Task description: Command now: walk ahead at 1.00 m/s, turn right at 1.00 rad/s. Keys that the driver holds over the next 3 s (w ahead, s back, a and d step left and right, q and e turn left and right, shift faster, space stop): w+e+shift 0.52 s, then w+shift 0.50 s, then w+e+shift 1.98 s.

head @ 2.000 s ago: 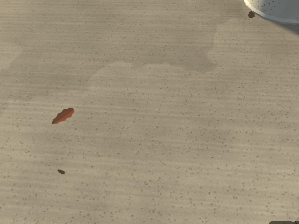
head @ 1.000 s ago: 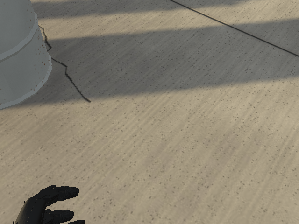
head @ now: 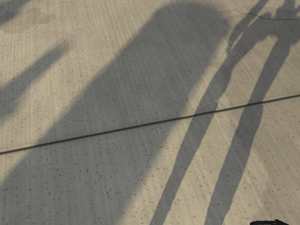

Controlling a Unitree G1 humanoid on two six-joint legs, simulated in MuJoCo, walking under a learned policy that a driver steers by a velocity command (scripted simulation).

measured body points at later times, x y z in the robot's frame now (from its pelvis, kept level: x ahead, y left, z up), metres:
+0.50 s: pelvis +0.46 +0.03 +0.00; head +0.48 +0.01 +0.45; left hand +0.81 +0.12 -0.04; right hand +0.26 -0.20 -0.12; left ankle +0.37 +0.20 -0.72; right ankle +0.56 -0.12 -0.65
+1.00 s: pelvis +0.87 -0.23 -0.01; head +0.90 -0.25 +0.44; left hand +1.01 +0.02 -0.13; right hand +0.90 -0.55 -0.08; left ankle +1.14 -0.27 -0.69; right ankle +0.68 -0.13 -0.72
